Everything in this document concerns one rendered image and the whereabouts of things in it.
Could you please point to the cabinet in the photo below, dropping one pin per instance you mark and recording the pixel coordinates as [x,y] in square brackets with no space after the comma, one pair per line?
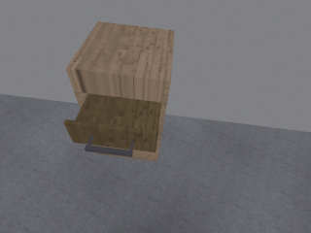
[125,61]

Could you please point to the handle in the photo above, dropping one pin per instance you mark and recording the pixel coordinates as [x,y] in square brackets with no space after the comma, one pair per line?
[106,150]

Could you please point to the drawer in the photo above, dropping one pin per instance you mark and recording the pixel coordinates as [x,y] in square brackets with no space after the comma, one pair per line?
[115,122]

